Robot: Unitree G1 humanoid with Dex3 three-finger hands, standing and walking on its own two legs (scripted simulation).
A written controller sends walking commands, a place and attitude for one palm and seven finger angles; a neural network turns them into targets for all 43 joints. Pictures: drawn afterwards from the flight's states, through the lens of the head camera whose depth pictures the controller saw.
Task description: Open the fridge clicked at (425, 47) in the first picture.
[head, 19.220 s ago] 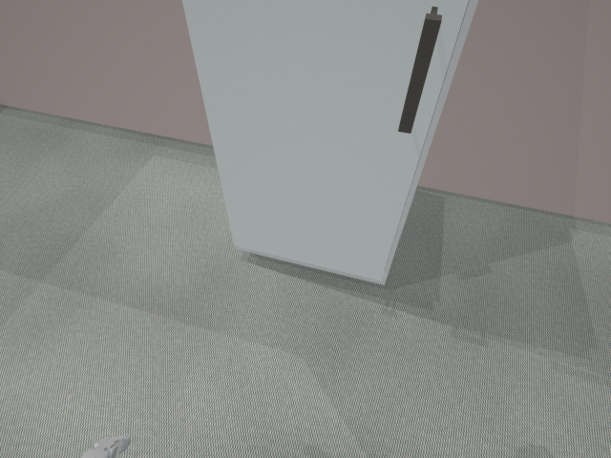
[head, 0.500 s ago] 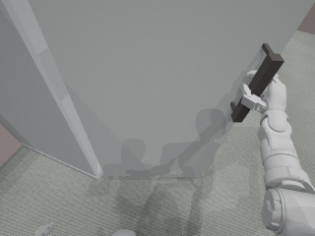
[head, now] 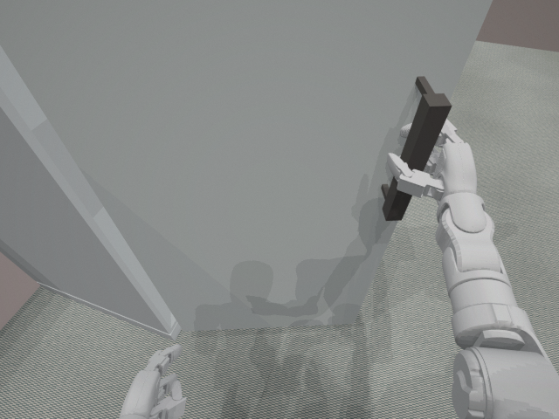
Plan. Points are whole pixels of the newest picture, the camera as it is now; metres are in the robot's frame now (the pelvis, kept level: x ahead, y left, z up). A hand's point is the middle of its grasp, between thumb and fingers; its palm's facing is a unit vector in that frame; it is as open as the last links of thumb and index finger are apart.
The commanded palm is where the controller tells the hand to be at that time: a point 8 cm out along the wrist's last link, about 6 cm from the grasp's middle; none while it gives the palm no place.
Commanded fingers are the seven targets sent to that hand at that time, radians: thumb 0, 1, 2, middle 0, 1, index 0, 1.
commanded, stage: loosen the grip on the handle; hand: right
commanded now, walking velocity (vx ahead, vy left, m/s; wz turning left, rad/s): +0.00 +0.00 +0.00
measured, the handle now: (405, 155) +0.48 -0.14 +0.12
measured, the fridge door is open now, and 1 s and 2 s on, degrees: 67 67 67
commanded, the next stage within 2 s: slip the hand off the handle in 0.46 s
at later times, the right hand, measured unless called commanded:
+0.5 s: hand (405, 177) +0.44 -0.14 +0.12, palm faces +0.09 +0.98 -0.17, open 14.3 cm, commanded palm +0.40 -0.19 +0.13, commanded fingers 0.00 0.55 -0.20 0.25 1.15 0.25 1.15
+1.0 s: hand (454, 184) +0.43 -0.20 +0.12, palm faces +0.12 +0.98 -0.16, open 14.7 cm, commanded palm +0.39 -0.25 +0.13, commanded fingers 0.00 0.55 -0.20 0.25 1.15 0.25 1.15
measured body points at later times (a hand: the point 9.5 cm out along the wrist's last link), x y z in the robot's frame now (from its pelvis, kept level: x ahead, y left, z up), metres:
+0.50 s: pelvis +0.00 +0.01 -0.01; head +0.04 +0.01 +0.44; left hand +0.02 +0.27 -0.13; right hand +0.43 -0.19 +0.13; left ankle +0.00 +0.13 -0.73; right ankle +0.03 -0.12 -0.73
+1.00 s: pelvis +0.01 +0.01 -0.01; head +0.05 +0.00 +0.44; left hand +0.10 +0.28 -0.12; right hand +0.41 -0.26 +0.13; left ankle +0.00 +0.13 -0.73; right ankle +0.03 -0.12 -0.73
